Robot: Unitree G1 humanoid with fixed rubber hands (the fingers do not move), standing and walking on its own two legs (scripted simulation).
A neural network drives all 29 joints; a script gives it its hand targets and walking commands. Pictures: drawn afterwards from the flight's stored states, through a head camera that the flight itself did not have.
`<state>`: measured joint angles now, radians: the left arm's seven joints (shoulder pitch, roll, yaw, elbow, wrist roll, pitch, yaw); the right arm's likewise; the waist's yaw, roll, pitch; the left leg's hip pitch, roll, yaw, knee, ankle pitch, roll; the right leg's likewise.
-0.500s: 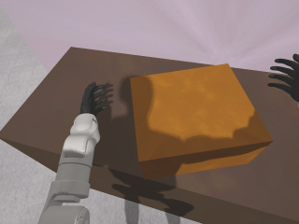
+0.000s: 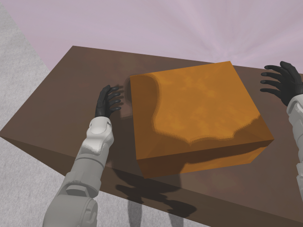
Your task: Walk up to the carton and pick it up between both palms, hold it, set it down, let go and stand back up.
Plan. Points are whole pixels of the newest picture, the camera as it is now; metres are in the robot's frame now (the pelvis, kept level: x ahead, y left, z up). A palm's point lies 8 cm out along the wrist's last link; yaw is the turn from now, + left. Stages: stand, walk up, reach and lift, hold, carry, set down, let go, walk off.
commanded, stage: reach and lift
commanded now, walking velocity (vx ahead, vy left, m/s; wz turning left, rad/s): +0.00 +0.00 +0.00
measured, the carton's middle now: (188, 118) +0.44 -0.01 -0.01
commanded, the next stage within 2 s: none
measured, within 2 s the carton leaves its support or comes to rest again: neither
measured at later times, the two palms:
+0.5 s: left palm (113, 117) +0.36 +0.19 +0.06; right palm (275, 97) +0.46 -0.22 +0.08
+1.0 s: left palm (113, 117) +0.36 +0.19 +0.06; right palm (272, 97) +0.46 -0.21 +0.08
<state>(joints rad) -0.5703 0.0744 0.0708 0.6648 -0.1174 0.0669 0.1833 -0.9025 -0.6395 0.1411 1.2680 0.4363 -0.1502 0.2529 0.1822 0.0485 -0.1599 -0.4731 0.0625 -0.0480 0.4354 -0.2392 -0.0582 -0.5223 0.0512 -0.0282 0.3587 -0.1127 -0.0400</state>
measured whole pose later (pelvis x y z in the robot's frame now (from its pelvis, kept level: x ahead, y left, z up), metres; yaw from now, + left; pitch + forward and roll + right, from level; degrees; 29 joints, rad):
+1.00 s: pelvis +0.00 +0.00 +0.00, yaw +1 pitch +16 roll -1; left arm -0.58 -0.03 0.14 0.74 -0.03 -0.07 0.20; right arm -0.92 -0.50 0.12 1.31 0.37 -0.22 0.18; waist 0.16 0.05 -0.16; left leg -0.48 0.07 -0.04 0.41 -0.21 -0.06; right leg -0.52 0.05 -0.04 0.33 -0.09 -0.05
